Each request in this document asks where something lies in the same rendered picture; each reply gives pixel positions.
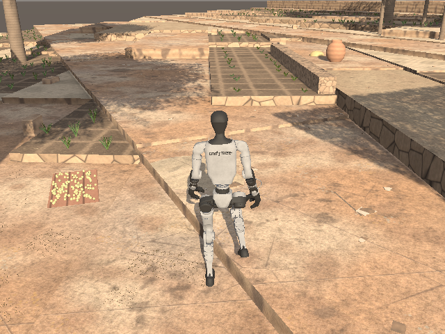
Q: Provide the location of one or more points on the robot left hand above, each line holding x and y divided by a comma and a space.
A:
191, 192

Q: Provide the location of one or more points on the robot right upper arm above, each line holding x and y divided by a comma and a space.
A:
242, 147

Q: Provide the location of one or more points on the right robot shin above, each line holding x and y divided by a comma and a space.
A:
240, 229

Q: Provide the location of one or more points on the robot right thigh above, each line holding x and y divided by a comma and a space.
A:
238, 201

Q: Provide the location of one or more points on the robot left upper arm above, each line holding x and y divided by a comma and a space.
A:
198, 149

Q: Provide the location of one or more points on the right robot forearm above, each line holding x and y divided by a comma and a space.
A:
252, 185

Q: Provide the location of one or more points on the left robot forearm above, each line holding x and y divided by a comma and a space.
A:
193, 183

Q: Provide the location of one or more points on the robot right hand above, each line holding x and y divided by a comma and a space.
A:
252, 198

